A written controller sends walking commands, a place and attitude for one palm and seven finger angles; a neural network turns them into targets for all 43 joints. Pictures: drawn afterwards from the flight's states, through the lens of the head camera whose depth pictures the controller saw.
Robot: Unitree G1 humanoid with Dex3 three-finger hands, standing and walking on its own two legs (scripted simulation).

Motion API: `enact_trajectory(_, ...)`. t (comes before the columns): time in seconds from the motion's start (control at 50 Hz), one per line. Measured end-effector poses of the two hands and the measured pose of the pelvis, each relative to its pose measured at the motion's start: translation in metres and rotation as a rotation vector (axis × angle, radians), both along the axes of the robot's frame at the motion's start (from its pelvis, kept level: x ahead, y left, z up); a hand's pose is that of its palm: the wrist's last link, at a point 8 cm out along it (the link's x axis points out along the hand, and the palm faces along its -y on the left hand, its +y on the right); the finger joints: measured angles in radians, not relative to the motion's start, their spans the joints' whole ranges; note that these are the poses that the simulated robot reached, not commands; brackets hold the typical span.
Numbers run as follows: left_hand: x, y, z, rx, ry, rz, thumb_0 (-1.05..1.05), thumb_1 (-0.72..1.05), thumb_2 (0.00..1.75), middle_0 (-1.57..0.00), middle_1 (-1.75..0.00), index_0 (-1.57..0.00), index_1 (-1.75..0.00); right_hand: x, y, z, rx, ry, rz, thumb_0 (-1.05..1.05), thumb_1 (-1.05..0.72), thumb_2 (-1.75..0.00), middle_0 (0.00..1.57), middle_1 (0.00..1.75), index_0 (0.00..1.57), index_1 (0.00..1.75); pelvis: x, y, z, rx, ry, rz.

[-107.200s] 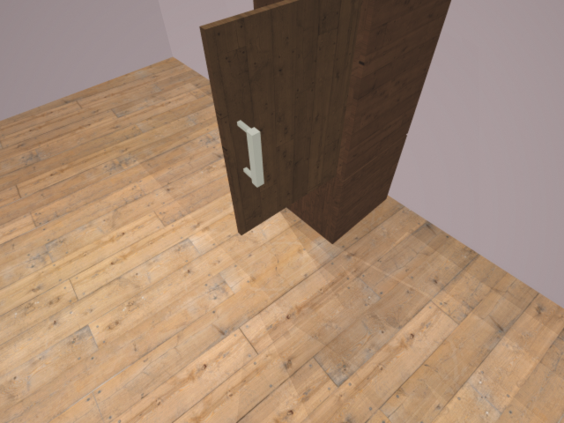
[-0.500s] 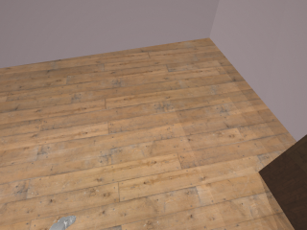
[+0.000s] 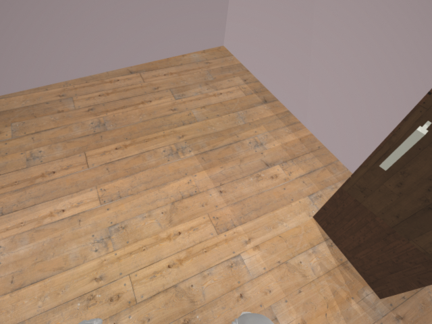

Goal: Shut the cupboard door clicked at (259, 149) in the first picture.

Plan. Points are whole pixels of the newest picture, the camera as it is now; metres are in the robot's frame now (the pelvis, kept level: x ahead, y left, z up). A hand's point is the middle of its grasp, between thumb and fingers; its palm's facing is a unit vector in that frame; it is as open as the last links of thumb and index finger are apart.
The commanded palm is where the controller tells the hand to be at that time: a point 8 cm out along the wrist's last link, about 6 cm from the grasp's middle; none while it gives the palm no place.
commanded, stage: turn to face it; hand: left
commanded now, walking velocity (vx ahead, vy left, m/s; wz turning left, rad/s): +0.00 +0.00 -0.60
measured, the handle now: (404, 146) +0.58 -0.49 -0.03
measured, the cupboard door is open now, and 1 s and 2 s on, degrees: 11 11 11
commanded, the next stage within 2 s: take the last steps up to it in 1.24 s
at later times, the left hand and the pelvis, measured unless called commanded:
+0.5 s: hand (149, 306) +0.17 +0.14 -0.15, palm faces -0.27 -0.93 -0.26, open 7.4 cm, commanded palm none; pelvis +0.02 -0.03 +0.00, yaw -17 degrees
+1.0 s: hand (169, 264) +0.25 +0.11 -0.16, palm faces -0.54 -0.81 -0.24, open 7.4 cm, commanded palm none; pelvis +0.05 -0.01 +0.00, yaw -35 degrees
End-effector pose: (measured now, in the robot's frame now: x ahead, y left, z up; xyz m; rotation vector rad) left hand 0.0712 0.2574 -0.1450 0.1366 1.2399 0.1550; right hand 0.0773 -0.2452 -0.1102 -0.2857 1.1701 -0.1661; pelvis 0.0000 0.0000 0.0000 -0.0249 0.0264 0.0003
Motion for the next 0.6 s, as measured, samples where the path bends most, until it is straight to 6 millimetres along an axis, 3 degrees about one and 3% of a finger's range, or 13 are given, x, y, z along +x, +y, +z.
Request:
enact_trajectory(0.08,0.018,0.005,0.009,0.007,-0.002,-0.047,0.00,0.91,0.90,-0.20,-0.30,-0.20,-0.30,-0.017,0.003,0.004,0.006,0.027,-0.053,0.01,-0.91,-0.90,0.20,0.30,0.20,0.30,0.004,0.002,0.007,-0.017,-0.001,-0.051)
enact_trajectory(0.16,0.043,-0.002,0.014,0.024,-0.006,-0.114,0.00,0.91,0.90,-0.20,-0.30,-0.19,-0.30,-0.037,-0.003,-0.002,0.025,0.046,-0.131,0.01,-0.91,-0.90,0.20,0.30,0.20,0.30,0.008,-0.002,0.007,-0.017,-0.006,-0.109)
enact_trajectory(0.3,0.096,-0.043,0.017,0.071,-0.096,-0.259,0.00,0.91,0.90,-0.20,-0.30,-0.19,-0.30,-0.078,-0.035,-0.038,0.076,0.088,-0.277,0.01,-0.90,-0.90,0.20,0.30,0.20,0.30,0.015,-0.027,-0.014,0.016,-0.017,-0.202)
enact_trajectory(0.34,0.102,-0.055,0.020,0.081,-0.114,-0.282,0.00,0.91,0.90,-0.20,-0.30,-0.19,-0.30,-0.084,-0.045,-0.044,0.073,0.111,-0.307,0.01,-0.91,-0.90,0.20,0.30,0.20,0.30,0.014,-0.029,-0.015,0.008,-0.021,-0.222)
enact_trajectory(0.46,0.102,-0.071,0.028,0.077,-0.077,-0.324,0.00,0.91,0.90,-0.20,-0.30,-0.20,-0.30,-0.074,-0.057,-0.027,0.060,0.070,-0.346,0.01,-0.91,-0.90,0.19,0.30,0.19,0.30,0.017,-0.032,-0.001,0.029,-0.015,-0.277)
enact_trajectory(0.6,0.109,-0.069,0.014,0.035,-0.021,-0.382,0.00,0.90,0.90,-0.20,-0.30,-0.20,-0.30,-0.051,-0.051,-0.010,0.028,-0.014,-0.381,0.01,-0.91,-0.90,0.19,0.30,0.19,0.30,0.028,-0.020,0.001,0.027,-0.001,-0.355)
